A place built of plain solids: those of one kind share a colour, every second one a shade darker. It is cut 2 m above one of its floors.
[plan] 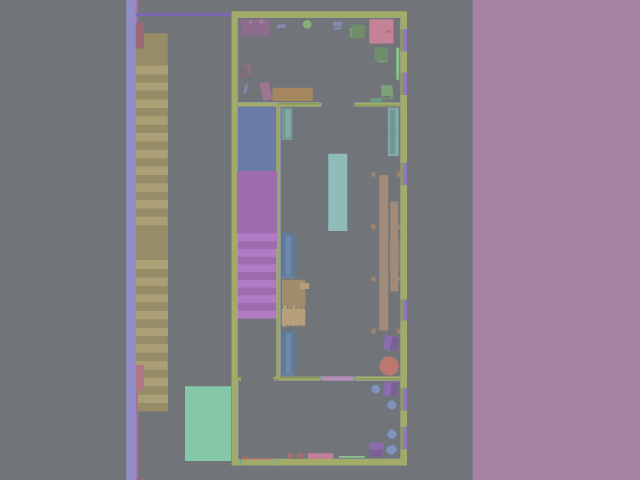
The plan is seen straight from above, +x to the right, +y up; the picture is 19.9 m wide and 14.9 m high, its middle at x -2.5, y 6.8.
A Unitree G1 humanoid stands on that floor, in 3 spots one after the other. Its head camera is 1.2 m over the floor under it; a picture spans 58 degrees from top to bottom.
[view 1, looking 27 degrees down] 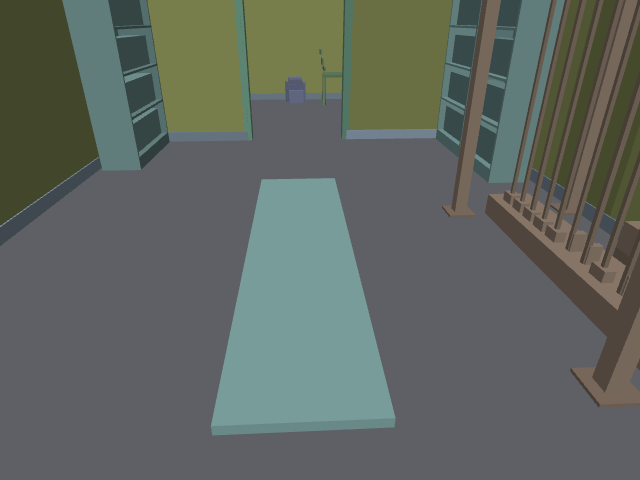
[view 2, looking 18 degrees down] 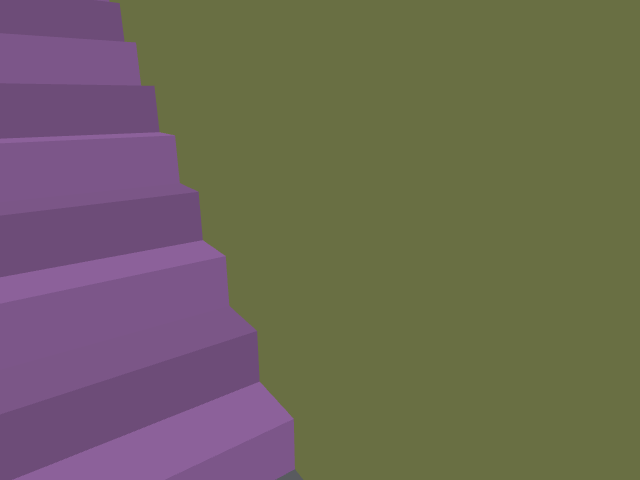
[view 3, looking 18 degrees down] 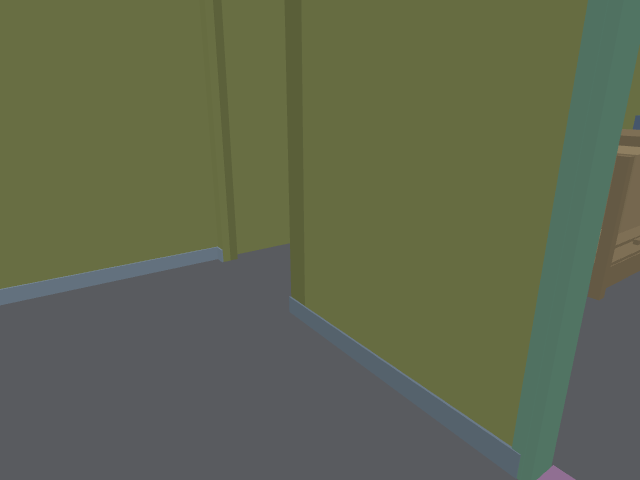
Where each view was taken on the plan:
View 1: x -1.95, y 6.10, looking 87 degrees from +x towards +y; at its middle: board_deck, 2.55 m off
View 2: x -4.46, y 3.36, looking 55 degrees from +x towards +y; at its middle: wall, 1.09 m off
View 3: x -1.95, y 1.25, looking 145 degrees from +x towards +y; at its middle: wall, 2.18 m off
